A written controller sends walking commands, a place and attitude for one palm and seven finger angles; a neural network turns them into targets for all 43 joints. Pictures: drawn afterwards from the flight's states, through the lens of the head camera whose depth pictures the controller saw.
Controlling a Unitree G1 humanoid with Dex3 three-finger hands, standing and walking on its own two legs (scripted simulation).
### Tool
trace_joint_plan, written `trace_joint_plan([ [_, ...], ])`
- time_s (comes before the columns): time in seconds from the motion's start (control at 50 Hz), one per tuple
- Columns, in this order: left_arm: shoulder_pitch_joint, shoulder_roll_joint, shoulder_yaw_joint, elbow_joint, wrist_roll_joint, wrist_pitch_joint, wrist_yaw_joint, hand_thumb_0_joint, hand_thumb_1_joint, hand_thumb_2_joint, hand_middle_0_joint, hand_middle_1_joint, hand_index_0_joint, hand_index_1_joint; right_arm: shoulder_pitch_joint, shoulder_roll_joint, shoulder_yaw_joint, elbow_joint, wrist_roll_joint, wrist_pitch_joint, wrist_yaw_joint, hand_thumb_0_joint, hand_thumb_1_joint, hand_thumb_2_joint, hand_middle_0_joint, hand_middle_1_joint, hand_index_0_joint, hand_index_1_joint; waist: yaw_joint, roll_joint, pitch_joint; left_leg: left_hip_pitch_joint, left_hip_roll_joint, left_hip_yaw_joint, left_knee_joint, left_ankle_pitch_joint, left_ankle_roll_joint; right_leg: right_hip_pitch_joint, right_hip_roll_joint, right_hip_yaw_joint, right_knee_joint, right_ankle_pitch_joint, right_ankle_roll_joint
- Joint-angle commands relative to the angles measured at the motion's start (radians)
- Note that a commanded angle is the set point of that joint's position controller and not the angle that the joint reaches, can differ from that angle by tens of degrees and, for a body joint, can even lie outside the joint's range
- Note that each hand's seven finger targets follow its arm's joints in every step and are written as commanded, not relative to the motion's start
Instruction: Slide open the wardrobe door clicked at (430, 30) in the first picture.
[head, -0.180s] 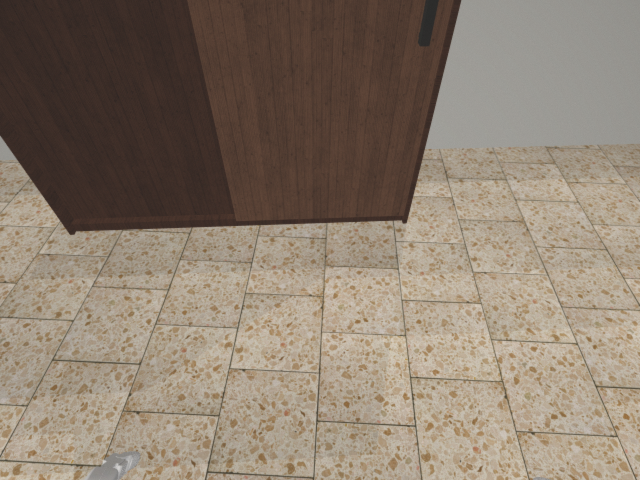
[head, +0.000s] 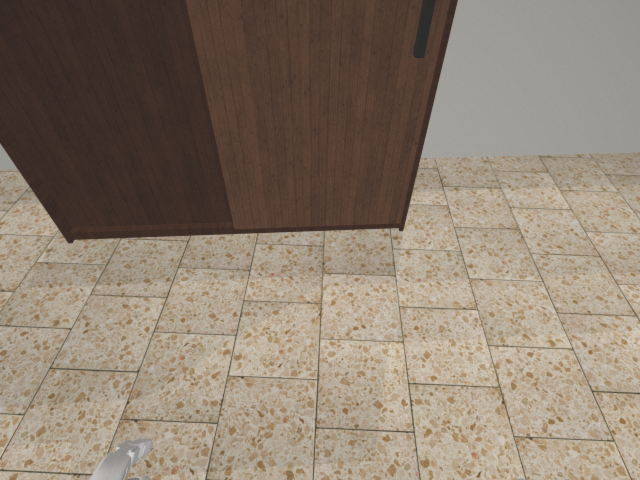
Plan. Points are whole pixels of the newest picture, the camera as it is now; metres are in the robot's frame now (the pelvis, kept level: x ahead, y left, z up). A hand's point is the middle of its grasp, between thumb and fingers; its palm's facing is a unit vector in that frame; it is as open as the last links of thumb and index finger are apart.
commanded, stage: stand and wait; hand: right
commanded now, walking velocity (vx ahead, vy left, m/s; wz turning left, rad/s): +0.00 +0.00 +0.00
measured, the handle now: (424, 9) +1.26 -0.23 +0.14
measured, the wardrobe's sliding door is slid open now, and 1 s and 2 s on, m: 0.00 0.00 0.00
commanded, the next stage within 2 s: look at it before walking up in 0.86 s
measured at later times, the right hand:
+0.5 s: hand out of the picture +0.05 -0.23 -0.15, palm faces -0.02 +0.94 -0.35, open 7.4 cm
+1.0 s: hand out of the picture +0.06 -0.21 -0.15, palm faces -0.03 +0.94 -0.33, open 7.4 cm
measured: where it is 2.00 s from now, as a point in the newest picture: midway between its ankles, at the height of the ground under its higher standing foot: outside the picture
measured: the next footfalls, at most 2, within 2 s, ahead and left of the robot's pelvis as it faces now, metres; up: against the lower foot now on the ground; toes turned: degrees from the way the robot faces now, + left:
right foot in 1.92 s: +0.10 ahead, -0.13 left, +0.00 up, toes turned -17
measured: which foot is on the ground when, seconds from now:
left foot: down 0.00-1.00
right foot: down 0.00-1.00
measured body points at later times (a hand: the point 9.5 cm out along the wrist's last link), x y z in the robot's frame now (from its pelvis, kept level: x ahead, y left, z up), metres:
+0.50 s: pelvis -0.02 +0.02 +0.01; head -0.02 +0.02 +0.46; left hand +0.06 +0.32 -0.13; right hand +0.05 -0.28 -0.12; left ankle -0.01 +0.15 -0.74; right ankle -0.02 -0.09 -0.74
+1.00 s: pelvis -0.02 +0.03 +0.01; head -0.02 +0.03 +0.46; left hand +0.05 +0.33 -0.13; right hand +0.06 -0.26 -0.12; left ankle -0.01 +0.15 -0.74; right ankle -0.02 -0.09 -0.74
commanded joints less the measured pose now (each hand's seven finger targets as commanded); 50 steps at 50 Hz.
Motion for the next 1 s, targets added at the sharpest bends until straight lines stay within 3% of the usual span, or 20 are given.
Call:
trace_joint_plan([
  [0.0, -0.043, 0.217, 0.058, -0.058, 0.000, -0.026, 0.019, 0.000, 0.900, 0.900, -0.200, -0.300, -0.200, -0.300, -0.031, -0.201, -0.054, -0.056, -0.003, -0.031, -0.010, 0.000, -0.900, -0.900, 0.200, 0.300, 0.200, 0.300, 0.009, -0.002, -0.059, 0.017, 0.060, -0.037, -0.052, 0.228, 0.070, 0.005, -0.146, 0.110, -0.104, 0.300, -0.007],
  [0.16, -0.042, 0.215, 0.054, -0.021, -0.002, -0.027, 0.019, 0.000, 0.900, 0.900, -0.200, -0.300, -0.200, -0.300, -0.025, -0.199, -0.054, -0.025, -0.002, -0.033, -0.007, 0.000, -0.900, -0.900, 0.200, 0.300, 0.200, 0.300, 0.011, -0.014, -0.070, 0.029, 0.064, -0.049, -0.084, 0.201, 0.070, 0.014, -0.148, 0.112, -0.130, 0.243, -0.002],
  [0.46, -0.014, 0.223, 0.044, 0.049, -0.006, -0.023, 0.017, 0.000, 0.900, 0.900, -0.200, -0.300, -0.200, -0.300, -0.021, -0.208, -0.050, 0.039, 0.000, -0.037, -0.005, 0.000, -0.900, -0.900, 0.200, 0.300, 0.200, 0.300, 0.009, 0.005, -0.020, 0.011, 0.068, -0.080, -0.146, 0.102, 0.075, -0.013, -0.151, 0.121, -0.174, 0.123, 0.009],
  [0.66, -0.002, 0.220, 0.043, 0.069, -0.004, -0.022, 0.015, 0.000, 0.900, 0.900, -0.200, -0.300, -0.200, -0.300, -0.030, -0.208, -0.052, 0.045, -0.001, -0.039, -0.005, 0.000, -0.900, -0.900, 0.200, 0.300, 0.200, 0.300, 0.009, 0.010, -0.011, -0.007, 0.070, -0.097, -0.171, 0.056, 0.078, -0.015, -0.149, 0.120, -0.178, 0.107, 0.015],
  [0.8, 0.000, 0.218, 0.043, 0.073, -0.006, -0.024, 0.016, 0.000, 0.900, 0.900, -0.200, -0.300, -0.200, -0.300, -0.030, -0.207, -0.053, 0.046, 0.000, -0.044, -0.006, 0.000, -0.900, -0.900, 0.200, 0.300, 0.200, 0.300, 0.009, 0.011, -0.046, 0.019, 0.072, -0.092, -0.161, 0.140, 0.080, 0.007, -0.156, 0.115, -0.163, 0.174, 0.017],
  [0.98, -0.008, 0.216, 0.041, 0.078, -0.005, -0.023, 0.017, 0.000, 0.900, 0.900, -0.200, -0.300, -0.200, -0.300, -0.031, -0.205, -0.051, 0.051, 0.000, -0.043, -0.005, 0.000, -0.900, -0.900, 0.200, 0.300, 0.200, 0.300, 0.008, -0.005, -0.024, 0.010, 0.069, -0.093, -0.172, 0.134, 0.079, 0.008, -0.157, 0.113, -0.176, 0.161, 0.020],
])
